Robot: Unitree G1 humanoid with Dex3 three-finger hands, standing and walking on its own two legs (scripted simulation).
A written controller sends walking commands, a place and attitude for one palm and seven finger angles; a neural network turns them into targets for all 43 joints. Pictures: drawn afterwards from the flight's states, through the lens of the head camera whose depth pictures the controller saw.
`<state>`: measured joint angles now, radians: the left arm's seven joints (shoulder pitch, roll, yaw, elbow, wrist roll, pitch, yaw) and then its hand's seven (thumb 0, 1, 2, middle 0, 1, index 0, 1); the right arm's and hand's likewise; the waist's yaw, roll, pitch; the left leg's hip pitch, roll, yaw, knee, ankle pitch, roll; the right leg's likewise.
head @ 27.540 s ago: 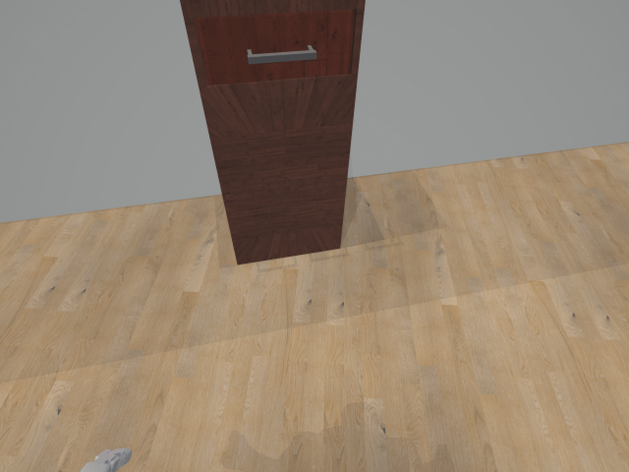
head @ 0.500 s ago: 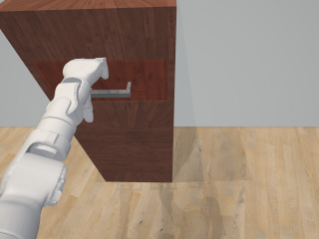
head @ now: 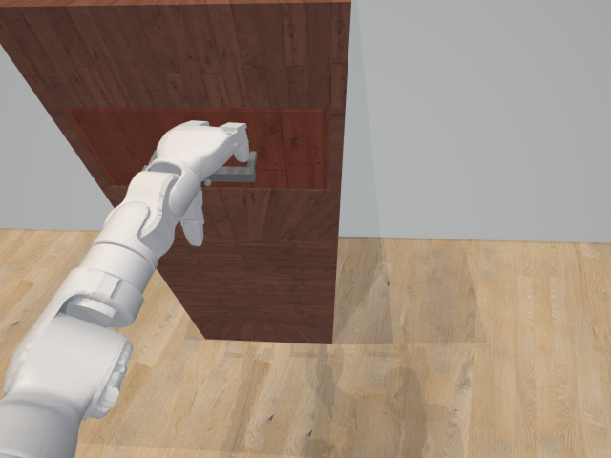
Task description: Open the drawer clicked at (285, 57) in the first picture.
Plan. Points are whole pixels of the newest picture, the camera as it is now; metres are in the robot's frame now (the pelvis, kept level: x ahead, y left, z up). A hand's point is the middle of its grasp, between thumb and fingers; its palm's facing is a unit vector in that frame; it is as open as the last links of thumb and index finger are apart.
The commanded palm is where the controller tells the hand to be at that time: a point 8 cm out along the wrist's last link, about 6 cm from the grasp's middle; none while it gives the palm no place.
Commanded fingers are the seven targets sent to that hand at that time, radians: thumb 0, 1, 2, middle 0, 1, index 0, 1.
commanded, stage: move the hooked fingers above the handle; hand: left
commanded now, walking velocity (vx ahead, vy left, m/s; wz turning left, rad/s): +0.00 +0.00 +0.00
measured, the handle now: (201, 165) +0.52 +0.18 +0.08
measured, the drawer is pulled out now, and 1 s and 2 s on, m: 0.00 0.00 0.00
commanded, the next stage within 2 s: lower the fingers behind the handle in 1.62 s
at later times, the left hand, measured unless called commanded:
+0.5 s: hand (141, 189) +0.42 +0.22 +0.13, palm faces -0.16 +0.03 -0.99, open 13.8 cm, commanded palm +0.43 +0.19 +0.19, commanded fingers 0.00 -0.50 0.30 -0.30 -1.20 -0.30 -1.20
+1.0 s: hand (200, 149) +0.47 +0.15 +0.15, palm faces +0.07 +0.00 -1.00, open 13.7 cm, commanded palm +0.44 +0.21 +0.19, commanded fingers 0.00 -0.50 0.30 -0.30 -1.20 -0.30 -1.20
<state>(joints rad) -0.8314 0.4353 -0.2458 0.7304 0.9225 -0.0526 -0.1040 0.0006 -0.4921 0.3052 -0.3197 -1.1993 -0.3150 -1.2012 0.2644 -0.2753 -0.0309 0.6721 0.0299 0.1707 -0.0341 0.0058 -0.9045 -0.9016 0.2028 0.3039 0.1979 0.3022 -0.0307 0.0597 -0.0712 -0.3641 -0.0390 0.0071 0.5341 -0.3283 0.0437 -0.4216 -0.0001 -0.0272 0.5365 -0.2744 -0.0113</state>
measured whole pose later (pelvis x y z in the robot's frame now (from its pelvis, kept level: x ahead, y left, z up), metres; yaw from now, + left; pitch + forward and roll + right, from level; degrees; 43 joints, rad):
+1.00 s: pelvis -0.02 +0.00 +0.00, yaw -5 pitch +8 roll +1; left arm -0.88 0.48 -0.12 0.85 0.98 0.05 0.11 0.01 -0.49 0.31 -0.41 -1.26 -0.33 -1.23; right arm 0.21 -0.23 0.06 0.70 0.07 0.20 -0.09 0.01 -0.90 -0.90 0.20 0.30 0.20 0.30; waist -0.05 0.08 -0.04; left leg -0.32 -0.02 0.09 0.45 -0.27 0.04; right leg -0.43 0.02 0.06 0.49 -0.21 -0.01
